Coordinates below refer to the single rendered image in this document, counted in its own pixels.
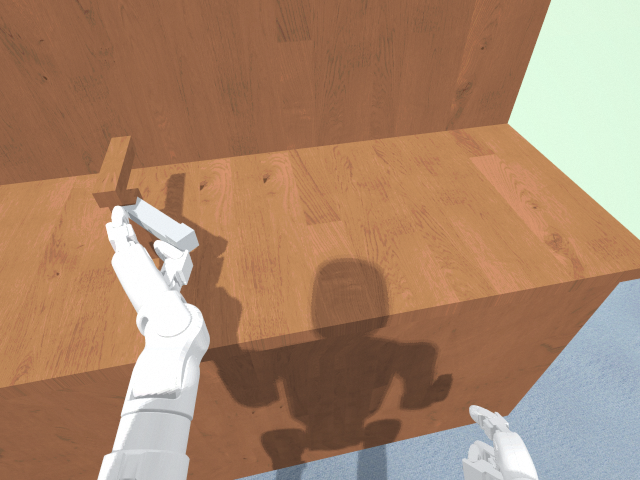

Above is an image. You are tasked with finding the robot right hand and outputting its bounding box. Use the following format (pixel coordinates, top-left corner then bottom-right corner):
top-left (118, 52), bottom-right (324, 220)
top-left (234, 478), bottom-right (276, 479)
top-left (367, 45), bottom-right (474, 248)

top-left (462, 405), bottom-right (538, 480)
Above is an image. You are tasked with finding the counter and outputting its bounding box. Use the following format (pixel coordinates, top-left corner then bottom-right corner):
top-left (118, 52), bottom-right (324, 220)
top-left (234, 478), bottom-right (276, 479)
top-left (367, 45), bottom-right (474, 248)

top-left (0, 0), bottom-right (640, 480)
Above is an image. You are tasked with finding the tap lever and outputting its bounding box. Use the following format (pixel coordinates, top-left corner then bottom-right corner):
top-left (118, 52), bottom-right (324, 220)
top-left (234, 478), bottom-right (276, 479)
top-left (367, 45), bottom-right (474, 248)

top-left (121, 197), bottom-right (199, 252)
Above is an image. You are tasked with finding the robot left hand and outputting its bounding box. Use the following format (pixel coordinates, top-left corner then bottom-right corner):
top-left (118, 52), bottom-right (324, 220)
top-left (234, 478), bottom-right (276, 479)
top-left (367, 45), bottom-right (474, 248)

top-left (106, 206), bottom-right (193, 314)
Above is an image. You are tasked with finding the left robot forearm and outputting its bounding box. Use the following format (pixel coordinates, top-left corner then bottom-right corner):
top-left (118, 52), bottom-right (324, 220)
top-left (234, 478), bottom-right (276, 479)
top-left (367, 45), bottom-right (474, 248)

top-left (97, 290), bottom-right (210, 480)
